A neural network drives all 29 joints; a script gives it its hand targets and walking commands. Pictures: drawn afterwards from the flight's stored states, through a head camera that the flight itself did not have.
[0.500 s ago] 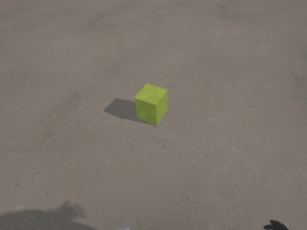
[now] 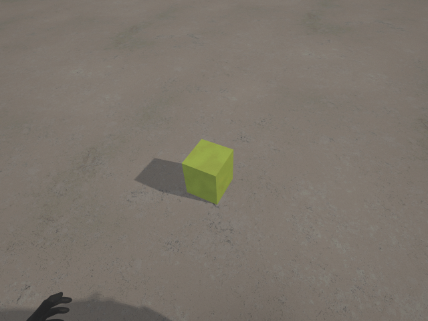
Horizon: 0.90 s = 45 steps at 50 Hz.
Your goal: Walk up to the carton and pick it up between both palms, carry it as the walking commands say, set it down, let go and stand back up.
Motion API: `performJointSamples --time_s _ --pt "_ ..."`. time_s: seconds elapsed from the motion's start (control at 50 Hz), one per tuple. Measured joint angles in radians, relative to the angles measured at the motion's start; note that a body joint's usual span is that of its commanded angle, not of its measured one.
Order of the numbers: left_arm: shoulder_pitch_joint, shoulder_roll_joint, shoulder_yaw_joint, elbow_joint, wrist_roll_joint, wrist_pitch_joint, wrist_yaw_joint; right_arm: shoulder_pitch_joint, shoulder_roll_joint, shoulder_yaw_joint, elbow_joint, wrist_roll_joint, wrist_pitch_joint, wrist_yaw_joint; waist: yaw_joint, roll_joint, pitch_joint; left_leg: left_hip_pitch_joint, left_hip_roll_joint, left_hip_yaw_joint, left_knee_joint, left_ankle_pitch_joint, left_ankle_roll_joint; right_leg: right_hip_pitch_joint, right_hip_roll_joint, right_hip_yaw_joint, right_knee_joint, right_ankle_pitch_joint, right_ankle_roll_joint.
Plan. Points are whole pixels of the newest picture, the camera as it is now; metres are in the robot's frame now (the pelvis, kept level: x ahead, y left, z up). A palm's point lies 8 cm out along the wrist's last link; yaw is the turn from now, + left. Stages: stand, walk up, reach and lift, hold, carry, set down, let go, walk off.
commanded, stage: walk up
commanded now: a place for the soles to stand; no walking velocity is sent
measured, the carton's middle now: (209, 171) +1.00 +0.05 -0.63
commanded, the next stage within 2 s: none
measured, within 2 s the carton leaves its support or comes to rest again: neither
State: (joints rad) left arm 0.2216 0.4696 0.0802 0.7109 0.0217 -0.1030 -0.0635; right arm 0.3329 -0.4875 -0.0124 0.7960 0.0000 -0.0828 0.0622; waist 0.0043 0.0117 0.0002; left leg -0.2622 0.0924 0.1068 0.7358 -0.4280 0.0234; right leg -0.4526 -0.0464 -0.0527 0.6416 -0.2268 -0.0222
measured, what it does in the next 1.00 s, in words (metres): walks ahead: left foot, then right foot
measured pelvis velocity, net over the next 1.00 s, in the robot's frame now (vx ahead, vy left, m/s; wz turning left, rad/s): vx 0.38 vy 0.03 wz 0.05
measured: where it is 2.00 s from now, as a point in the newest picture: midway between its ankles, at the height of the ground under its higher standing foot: (216, 260)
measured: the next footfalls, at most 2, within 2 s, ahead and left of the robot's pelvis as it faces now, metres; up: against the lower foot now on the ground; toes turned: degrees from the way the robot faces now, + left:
left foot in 0.34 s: +0.27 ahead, +0.16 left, +0.00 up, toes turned +7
right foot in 0.66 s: +0.38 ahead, -0.11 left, +0.00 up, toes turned -2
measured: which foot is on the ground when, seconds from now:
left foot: up 0.00-0.32, down 0.34-0.64, up 0.66-0.92, down 0.94-1.00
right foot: down 0.00-0.36, up 0.38-0.64, down 0.66-0.94, up 0.96-1.00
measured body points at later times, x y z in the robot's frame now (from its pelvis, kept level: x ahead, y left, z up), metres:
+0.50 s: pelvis +0.20 +0.03 +0.01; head +0.21 +0.03 +0.46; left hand +0.32 +0.36 -0.06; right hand +0.29 -0.30 -0.09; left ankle +0.23 +0.16 -0.72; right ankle +0.21 -0.11 -0.67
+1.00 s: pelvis +0.38 +0.03 +0.00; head +0.39 +0.02 +0.45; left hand +0.43 +0.37 -0.08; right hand +0.49 -0.30 -0.10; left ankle +0.44 +0.16 -0.72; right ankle +0.35 -0.10 -0.69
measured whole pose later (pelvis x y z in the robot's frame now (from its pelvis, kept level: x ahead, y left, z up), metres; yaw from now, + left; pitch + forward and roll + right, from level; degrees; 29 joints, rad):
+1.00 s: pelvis +0.38 +0.03 +0.00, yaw +3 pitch +0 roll -1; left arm 0.39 0.44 0.08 0.71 0.02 -0.07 -0.04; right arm 0.30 -0.49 -0.01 0.79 0.00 -0.08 0.05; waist 0.00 0.04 0.00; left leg -0.45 0.08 0.06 0.73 -0.26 0.02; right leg -0.37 -0.05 -0.06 0.93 -0.44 -0.02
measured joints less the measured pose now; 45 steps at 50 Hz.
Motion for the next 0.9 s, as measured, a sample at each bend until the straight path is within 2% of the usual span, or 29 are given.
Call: performJointSamples --time_s 0.06,0.1,0.2,0.32,0.36,0.42,0.46,0.52,0.62,0.66,0.7,0.74,0.8,0.9 --pt "0.062 -0.026 -0.001 0.001 0.001 -0.001 0.014 -0.029 0.005 0.000 -0.001 0.000 0.012 -0.001 0.000 0.033 0.004 -0.141 -0.003 -0.046 0.281 -0.001 0.000 0.011 0.008 -0.022 0.047 -0.020 -0.010" --pt "0.113 -0.030 -0.001 0.001 0.001 -0.001 0.018 -0.045 0.009 0.000 -0.002 0.000 0.012 -0.001 -0.001 0.035 0.003 -0.201 -0.002 -0.047 0.310 0.025 0.000 0.049 0.007 -0.027 0.023 -0.043 -0.012" --pt "0.205 -0.027 -0.001 0.000 0.001 -0.001 0.019 -0.063 0.008 0.000 -0.002 0.000 0.012 -0.001 -0.002 0.036 0.003 -0.285 -0.002 -0.048 0.181 0.086 0.000 0.139 0.008 -0.036 -0.029 -0.083 -0.013" --pt "0.209 -0.011 -0.001 0.000 0.001 0.003 0.019 -0.066 0.007 0.001 -0.002 0.000 0.012 0.001 -0.003 0.036 0.002 -0.231 -0.003 -0.049 -0.047 0.146 0.000 0.231 0.008 -0.045 -0.020 -0.175 0.002" --pt "0.183 -0.011 -0.001 0.001 0.001 0.008 0.019 -0.064 -0.003 0.000 -0.001 0.000 0.003 0.000 -0.004 0.036 0.005 -0.205 -0.006 -0.047 -0.066 0.211 0.000 0.207 0.001 -0.038 0.089 -0.212 0.003" --pt "0.113 -0.024 -0.001 0.000 0.000 0.021 0.023 -0.050 0.000 0.001 -0.001 0.000 0.001 -0.005 -0.004 0.029 0.005 -0.186 -0.007 -0.037 -0.036 0.178 0.000 0.073 0.000 -0.006 0.354 -0.212 0.003" --pt "0.062 -0.028 -0.001 -0.001 0.000 0.021 0.023 -0.033 0.002 0.001 -0.001 0.000 0.001 -0.008 -0.004 0.027 0.004 -0.154 -0.007 -0.036 -0.064 0.161 0.000 0.007 -0.001 0.006 0.379 -0.213 0.003" --pt "0.004 -0.028 -0.001 -0.001 0.000 0.021 0.020 -0.013 0.002 0.001 -0.002 0.000 0.001 -0.009 -0.003 0.026 0.004 -0.105 -0.007 -0.036 -0.106 0.154 0.000 -0.063 -0.002 0.009 0.335 -0.196 0.003" --pt "-0.016 -0.025 -0.001 0.000 0.000 0.019 0.012 -0.005 -0.001 0.001 -0.002 0.000 0.001 -0.009 -0.001 0.025 0.002 -0.036 -0.008 -0.034 -0.107 0.092 0.000 -0.038 -0.002 -0.003 0.109 -0.078 0.003" --pt "0.010 -0.007 0.001 0.000 0.000 0.005 0.014 -0.007 -0.002 0.000 -0.001 0.000 0.003 -0.010 -0.001 0.015 0.002 -0.060 -0.009 -0.035 0.012 0.023 0.000 0.008 -0.003 0.002 0.037 -0.074 -0.002" --pt "0.049 -0.016 0.000 0.001 0.002 0.003 0.022 -0.022 0.001 0.000 0.000 0.000 0.016 -0.011 0.000 0.030 0.003 -0.141 -0.009 -0.050 0.213 0.012 0.000 0.005 0.000 -0.009 0.080 -0.047 -0.002" --pt "0.101 -0.026 0.000 0.001 0.002 0.003 0.024 -0.037 0.007 0.000 -0.002 0.000 0.017 -0.011 -0.001 0.036 0.002 -0.203 -0.009 -0.052 0.302 0.014 0.000 0.034 0.001 -0.017 0.071 -0.067 -0.005" --pt "0.173 -0.028 0.000 0.000 0.002 0.003 0.025 -0.048 0.006 0.000 -0.002 0.000 0.017 -0.010 -0.002 0.037 0.002 -0.254 -0.008 -0.053 0.266 0.026 0.000 0.087 0.001 -0.022 0.038 -0.091 -0.005" --pt "0.227 -0.019 0.000 0.000 0.002 0.010 0.025 -0.052 0.006 0.001 -0.002 0.000 0.017 -0.010 -0.002 0.036 0.001 -0.244 -0.009 -0.054 0.043 0.081 0.000 0.154 0.002 -0.026 0.028 -0.148 0.000"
